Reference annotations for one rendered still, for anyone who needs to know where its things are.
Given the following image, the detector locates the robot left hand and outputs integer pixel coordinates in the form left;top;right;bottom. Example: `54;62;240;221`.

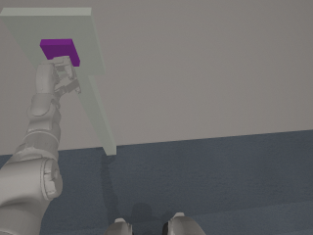
34;56;81;101

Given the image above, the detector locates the panel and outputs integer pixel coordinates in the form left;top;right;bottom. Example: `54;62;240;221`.
0;7;116;156

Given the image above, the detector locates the robot left forearm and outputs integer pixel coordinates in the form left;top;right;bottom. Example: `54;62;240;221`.
0;93;62;170

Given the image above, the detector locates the left robot thigh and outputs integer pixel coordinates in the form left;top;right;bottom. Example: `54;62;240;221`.
104;221;133;235

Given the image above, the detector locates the robot right shin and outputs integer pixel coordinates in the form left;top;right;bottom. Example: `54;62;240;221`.
167;212;184;235

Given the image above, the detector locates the robot left upper arm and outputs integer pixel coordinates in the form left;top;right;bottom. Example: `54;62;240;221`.
0;157;63;235

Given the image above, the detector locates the button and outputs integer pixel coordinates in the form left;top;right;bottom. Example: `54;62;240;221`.
39;38;80;67

